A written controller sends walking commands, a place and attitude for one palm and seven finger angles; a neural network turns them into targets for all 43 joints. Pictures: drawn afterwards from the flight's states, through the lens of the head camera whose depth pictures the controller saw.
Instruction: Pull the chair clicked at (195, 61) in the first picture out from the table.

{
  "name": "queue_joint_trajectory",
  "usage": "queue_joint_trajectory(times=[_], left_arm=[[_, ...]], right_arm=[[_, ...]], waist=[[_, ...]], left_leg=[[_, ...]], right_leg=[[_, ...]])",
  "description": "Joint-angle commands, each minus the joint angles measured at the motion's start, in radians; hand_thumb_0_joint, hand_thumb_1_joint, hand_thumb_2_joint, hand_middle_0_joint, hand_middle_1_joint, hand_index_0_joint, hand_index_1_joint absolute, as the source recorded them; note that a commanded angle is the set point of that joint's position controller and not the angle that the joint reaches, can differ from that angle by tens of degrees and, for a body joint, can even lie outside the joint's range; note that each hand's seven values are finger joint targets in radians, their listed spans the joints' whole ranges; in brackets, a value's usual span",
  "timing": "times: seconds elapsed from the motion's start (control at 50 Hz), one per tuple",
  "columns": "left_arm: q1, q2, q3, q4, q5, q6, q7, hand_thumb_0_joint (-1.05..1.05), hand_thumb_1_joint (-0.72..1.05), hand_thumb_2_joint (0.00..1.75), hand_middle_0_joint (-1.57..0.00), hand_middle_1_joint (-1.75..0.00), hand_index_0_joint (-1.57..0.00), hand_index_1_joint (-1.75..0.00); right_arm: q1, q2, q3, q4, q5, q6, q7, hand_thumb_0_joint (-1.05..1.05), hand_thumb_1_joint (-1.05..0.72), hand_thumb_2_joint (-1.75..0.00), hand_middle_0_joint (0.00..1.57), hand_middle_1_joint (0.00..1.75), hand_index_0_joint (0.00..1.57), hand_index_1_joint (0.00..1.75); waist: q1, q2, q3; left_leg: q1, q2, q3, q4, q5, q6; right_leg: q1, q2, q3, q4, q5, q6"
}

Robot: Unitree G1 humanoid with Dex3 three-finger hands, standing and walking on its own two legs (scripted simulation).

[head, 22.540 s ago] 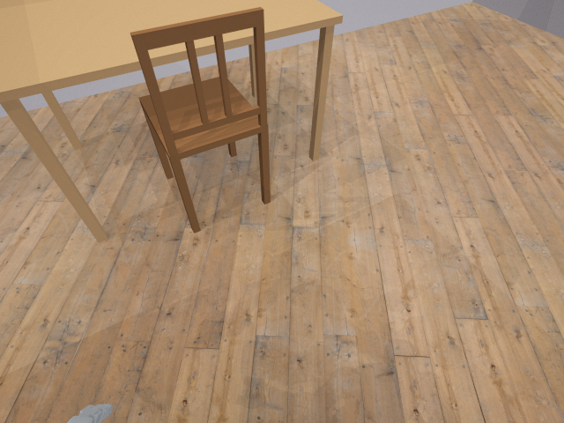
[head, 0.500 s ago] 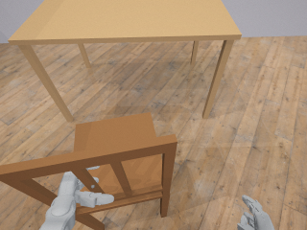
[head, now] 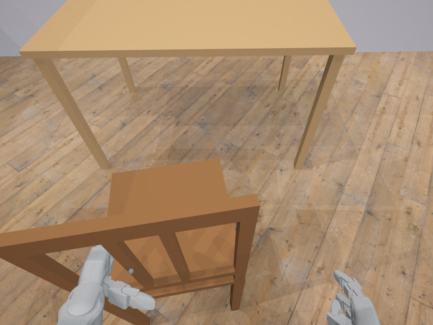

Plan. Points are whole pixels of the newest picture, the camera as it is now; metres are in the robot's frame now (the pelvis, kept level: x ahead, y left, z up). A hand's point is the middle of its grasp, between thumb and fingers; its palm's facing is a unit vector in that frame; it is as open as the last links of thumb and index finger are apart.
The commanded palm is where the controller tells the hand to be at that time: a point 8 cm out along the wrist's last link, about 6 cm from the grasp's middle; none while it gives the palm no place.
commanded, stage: draw the fingers out of the gap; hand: left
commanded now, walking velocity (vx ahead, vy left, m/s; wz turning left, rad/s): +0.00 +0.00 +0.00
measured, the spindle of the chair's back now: (132, 265) +0.25 +0.18 -0.05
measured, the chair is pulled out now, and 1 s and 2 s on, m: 0.59 0.59 0.59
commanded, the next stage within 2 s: draw the hand back to the body in 0.70 s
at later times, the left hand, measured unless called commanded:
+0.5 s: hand (120, 322) +0.15 +0.17 -0.03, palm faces +0.09 -0.97 -0.23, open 17.4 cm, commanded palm +0.11 +0.22 -0.01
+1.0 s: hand out of the picture +0.12 +0.17 +0.01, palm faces +0.14 -0.99 -0.10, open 17.5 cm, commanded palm +0.07 +0.23 +0.03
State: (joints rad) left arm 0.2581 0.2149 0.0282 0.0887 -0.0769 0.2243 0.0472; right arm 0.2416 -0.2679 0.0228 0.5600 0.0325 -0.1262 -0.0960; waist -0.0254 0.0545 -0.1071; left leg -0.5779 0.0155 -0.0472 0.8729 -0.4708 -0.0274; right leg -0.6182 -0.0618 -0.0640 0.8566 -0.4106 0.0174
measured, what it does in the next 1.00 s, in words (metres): stands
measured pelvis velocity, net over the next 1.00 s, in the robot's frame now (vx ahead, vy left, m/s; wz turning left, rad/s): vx -0.01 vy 0.00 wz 0.02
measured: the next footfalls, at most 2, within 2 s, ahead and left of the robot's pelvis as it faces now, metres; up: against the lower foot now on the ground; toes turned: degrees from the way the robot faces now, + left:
none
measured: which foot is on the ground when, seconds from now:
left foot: down 0.00-1.00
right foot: down 0.00-1.00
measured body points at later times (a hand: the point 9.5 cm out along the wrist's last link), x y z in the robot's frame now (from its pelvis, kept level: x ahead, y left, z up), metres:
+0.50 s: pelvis +0.00 +0.00 -0.01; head +0.03 -0.01 +0.44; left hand +0.14 +0.22 -0.02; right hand +0.18 -0.23 -0.08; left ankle -0.02 +0.14 -0.70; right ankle +0.01 -0.13 -0.70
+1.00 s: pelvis -0.01 +0.00 -0.02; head +0.02 -0.01 +0.42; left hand +0.11 +0.22 +0.02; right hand +0.18 -0.24 -0.09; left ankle -0.02 +0.14 -0.70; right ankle +0.01 -0.13 -0.70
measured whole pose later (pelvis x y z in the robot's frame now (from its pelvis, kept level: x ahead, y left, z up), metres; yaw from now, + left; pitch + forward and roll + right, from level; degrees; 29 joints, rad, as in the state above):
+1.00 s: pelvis -0.01 +0.00 -0.02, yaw +1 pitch +11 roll -2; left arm 0.79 0.20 0.02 -0.34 -0.17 -0.08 -0.04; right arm 0.24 -0.21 -0.03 0.54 0.05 -0.21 -0.13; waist 0.02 0.05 -0.15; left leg -0.71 0.02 -0.08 1.05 -0.54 -0.03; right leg -0.72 -0.06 -0.09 1.00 -0.47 0.01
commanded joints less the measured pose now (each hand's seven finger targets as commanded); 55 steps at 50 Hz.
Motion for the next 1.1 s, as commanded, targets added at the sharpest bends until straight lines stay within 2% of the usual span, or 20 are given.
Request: queue_joint_trajectory(times=[0.0,0.04,0.1,0.14,0.18,0.24,0.4,0.46,0.52,0.54,0.58,0.68,0.76,0.8,0.82,0.84,0.88,0.94,0.98,1.08], left_arm=[[0.074,0.118,0.051,-0.258,0.009,-0.03,0.021,0.0,-0.55,0.2,0.0,0.0,0.0,0.0],[0.11,0.123,0.063,-0.282,0.007,-0.025,0.031,0.0,-0.55,0.2,0.0,0.0,0.0,0.0],[0.169,0.096,0.025,-0.361,0.015,-0.037,0.042,0.0,-0.55,0.2,0.0,0.0,0.0,0.0],[0.188,0.114,0.04,-0.392,0.017,-0.043,0.051,0.0,-0.55,0.2,0.0,0.0,0.0,0.0],[0.23,0.09,0.012,-0.41,0.021,-0.048,0.052,0.0,-0.55,0.2,0.0,0.0,0.0,0.0],[0.229,0.097,0.005,-0.443,0.025,-0.055,0.05,0.0,-0.55,0.2,0.0,0.0,0.0,0.0],[0.341,0.1,0.015,-0.459,0.023,-0.061,0.031,0.0,-0.55,0.2,0.0,0.0,0.0,0.0],[0.399,0.086,-0.004,-0.495,0.025,-0.063,0.026,0.0,-0.55,0.2,0.0,0.0,0.0,0.0],[0.433,0.073,-0.016,-0.494,0.025,-0.059,0.024,0.0,-0.55,0.2,0.0,0.0,0.0,0.0],[0.44,0.095,0.01,-0.498,0.025,-0.06,0.025,0.0,-0.55,0.2,0.0,0.0,0.0,0.0],[0.494,0.085,0.005,-0.507,0.029,-0.065,0.023,0.0,-0.55,0.2,0.0,0.0,0.0,0.0],[0.528,0.109,0.039,-0.518,0.024,-0.082,0.013,0.0,-0.55,0.2,0.0,0.0,0.0,0.0],[0.586,0.088,0.003,-0.569,0.023,-0.104,-0.002,0.0,-0.55,0.2,0.0,0.0,0.0,0.0],[0.601,0.077,-0.011,-0.572,0.02,-0.111,-0.006,0.0,-0.55,0.2,0.0,0.0,0.0,0.0],[0.523,0.033,0.006,-0.69,-0.071,-0.219,-0.023,0.0,-0.55,0.2,0.0,0.0,0.0,0.0],[0.554,0.079,0.039,-0.659,-0.067,-0.265,-0.031,0.0,-0.55,0.2,0.0,0.0,0.0,0.0],[0.561,0.079,0.053,-0.673,-0.089,-0.333,-0.051,0.0,-0.55,0.2,0.0,0.0,0.0,0.0],[0.564,0.105,0.105,-0.654,-0.109,-0.425,-0.085,0.0,-0.55,0.2,0.0,0.0,0.0,0.0],[0.584,0.084,0.102,-0.629,-0.125,-0.488,-0.122,0.0,-0.55,0.2,0.0,0.0,0.0,0.0],[0.564,0.113,0.154,-0.601,-0.188,-0.609,-0.238,0.0,-0.55,0.2,0.0,0.0,0.0,0.0]], right_arm=[[-0.062,-0.119,-0.058,-0.183,0.004,-0.049,-0.006,0.0,-0.9,-0.9,0.2,0.3,0.2,0.3],[-0.062,-0.114,-0.061,-0.187,0.003,-0.048,-0.01,0.0,-0.9,-0.9,0.2,0.3,0.2,0.3],[-0.06,-0.106,-0.061,-0.199,0.002,-0.056,-0.012,0.0,-0.9,-0.9,0.2,0.3,0.2,0.3],[-0.052,-0.106,-0.065,-0.194,0.001,-0.06,-0.017,0.0,-0.9,-0.9,0.2,0.3,0.2,0.3],[-0.056,-0.099,-0.063,-0.195,0.001,-0.066,-0.02,0.0,-0.9,-0.9,0.2,0.3,0.2,0.3],[-0.055,-0.101,-0.062,-0.195,0.0,-0.074,-0.028,0.0,-0.9,-0.9,0.2,0.3,0.2,0.3],[-0.08,-0.087,-0.061,-0.206,0.001,-0.077,-0.04,0.0,-0.9,-0.9,0.2,0.3,0.2,0.3],[-0.083,-0.081,-0.061,-0.218,0.002,-0.079,-0.039,0.0,-0.9,-0.9,0.2,0.3,0.2,0.3],[-0.088,-0.075,-0.061,-0.226,0.002,-0.078,-0.04,0.0,-0.9,-0.9,0.2,0.3,0.2,0.3],[-0.086,-0.076,-0.067,-0.224,0.003,-0.076,-0.042,0.0,-0.9,-0.9,0.2,0.3,0.2,0.3],[-0.092,-0.068,-0.069,-0.231,0.003,-0.075,-0.042,0.0,-0.9,-0.9,0.2,0.3,0.2,0.3],[-0.092,-0.062,-0.075,-0.231,0.005,-0.071,-0.05,0.0,-0.9,-0.9,0.2,0.3,0.2,0.3],[-0.098,-0.057,-0.078,-0.236,0.009,-0.081,-0.05,0.0,-0.9,-0.9,0.2,0.3,0.2,0.3],[-0.096,-0.057,-0.082,-0.237,0.011,-0.087,-0.052,0.0,-0.9,-0.9,0.2,0.3,0.2,0.3],[-0.076,-0.056,-0.082,-0.23,0.01,-0.11,-0.053,0.0,-0.9,-0.9,0.2,0.3,0.2,0.3],[-0.067,-0.055,-0.089,-0.203,0.01,-0.122,-0.055,0.0,-0.9,-0.9,0.2,0.3,0.2,0.3],[-0.068,-0.052,-0.089,-0.192,0.014,-0.141,-0.048,0.0,-0.9,-0.9,0.2,0.3,0.2,0.3],[-0.081,-0.045,-0.098,-0.17,0.021,-0.147,-0.034,0.0,-0.9,-0.9,0.2,0.3,0.2,0.3],[-0.105,-0.037,-0.101,-0.165,0.026,-0.149,-0.019,0.0,-0.9,-0.9,0.2,0.3,0.2,0.3],[-0.146,-0.038,-0.104,-0.168,0.039,-0.15,0.006,0.0,-0.9,-0.9,0.2,0.3,0.2,0.3]], waist=[[0.008,-0.042,-0.192],[0.008,-0.066,-0.173],[0.004,-0.036,-0.174],[0.001,-0.04,-0.17],[-0.004,-0.04,-0.157],[-0.01,-0.038,-0.145],[0.002,-0.05,-0.129],[0.01,-0.018,-0.14],[0.006,-0.056,-0.111],[0.01,-0.057,-0.119],[0.018,-0.052,-0.127],[0.017,-0.061,-0.112],[0.019,0.002,-0.115],[0.012,-0.042,-0.108],[0.003,-0.064,-0.101],[0.014,-0.066,-0.127],[0.022,-0.012,-0.14],[0.033,0.001,-0.124],[0.038,-0.018,-0.117],[0.044,-0.038,-0.128]], left_leg=[[0.044,-0.004,0.021,-0.109,0.333,0.032],[0.03,-0.003,0.015,-0.106,0.327,0.033],[0.039,-0.004,0.014,-0.097,0.323,0.033],[0.037,-0.003,0.009,-0.089,0.326,0.034],[0.034,-0.005,0.01,-0.082,0.309,0.034],[0.02,-0.008,0.004,-0.073,0.282,0.036],[-0.014,-0.013,0.0,-0.059,0.22,0.038],[-0.01,-0.012,-0.003,-0.057,0.239,0.037],[-0.039,-0.013,-0.005,-0.051,0.208,0.04],[-0.047,-0.014,-0.005,-0.046,0.212,0.041],[-0.049,-0.015,-0.001,-0.041,0.209,0.041],[-0.083,-0.017,0.003,-0.022,0.174,0.045],[-0.068,-0.017,-0.001,-0.019,0.188,0.044],[-0.075,-0.014,-0.006,-0.015,0.178,0.046],[-0.079,-0.022,-0.007,0.014,0.199,0.041],[-0.081,-0.018,-0.002,0.023,0.214,0.042],[-0.068,-0.022,-0.002,0.023,0.221,0.034],[-0.08,-0.016,-0.006,0.026,0.225,0.027],[-0.097,-0.015,-0.003,0.033,0.202,0.025],[-0.126,-0.012,0.001,0.045,0.177,0.023]], right_leg=[[0.186,0.0,-0.014,-0.098,0.317,-0.029],[0.182,0.004,-0.016,-0.101,0.31,-0.032],[0.157,0.003,-0.02,-0.09,0.291,-0.031],[0.15,0.006,-0.019,-0.087,0.293,-0.035],[0.129,0.006,-0.023,-0.082,0.272,-0.03],[0.107,0.009,-0.022,-0.079,0.239,-0.032],[0.084,0.009,-0.023,-0.074,0.164,-0.032],[0.087,0.009,-0.025,-0.065,0.173,-0.036],[0.072,0.011,-0.027,-0.066,0.147,-0.032],[0.083,0.012,-0.022,-0.068,0.153,-0.036],[0.078,0.011,-0.024,-0.062,0.149,-0.034],[0.064,0.014,-0.013,-0.065,0.112,-0.035],[0.046,0.013,-0.018,-0.057,0.111,-0.039],[0.031,0.017,-0.027,-0.054,0.102,-0.036],[0.003,0.024,-0.04,-0.04,0.137,-0.034],[0.013,0.029,-0.033,-0.03,0.149,-0.04],[0.015,0.025,-0.034,-0.014,0.14,-0.04],[0.006,0.028,-0.033,-0.001,0.134,-0.045],[-0.003,0.027,-0.03,0.007,0.115,-0.042],[0.028,0.022,0.003,0.003,0.091,-0.043]])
